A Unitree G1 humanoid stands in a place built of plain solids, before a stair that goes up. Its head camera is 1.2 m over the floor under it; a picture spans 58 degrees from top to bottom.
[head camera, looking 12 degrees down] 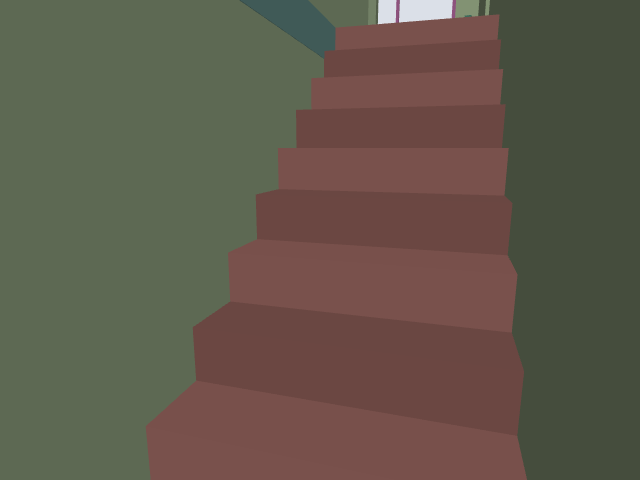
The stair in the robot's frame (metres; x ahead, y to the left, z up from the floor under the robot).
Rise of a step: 0.20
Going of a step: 0.27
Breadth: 1.14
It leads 17 degrees to the right of straight ahead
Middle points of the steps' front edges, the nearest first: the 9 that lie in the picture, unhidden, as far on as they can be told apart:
0.98 0.02 0.40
1.24 -0.06 0.60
1.49 -0.14 0.80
1.75 -0.22 1.00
2.01 -0.29 1.20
2.26 -0.37 1.40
2.52 -0.45 1.60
2.78 -0.52 1.80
3.03 -0.60 2.00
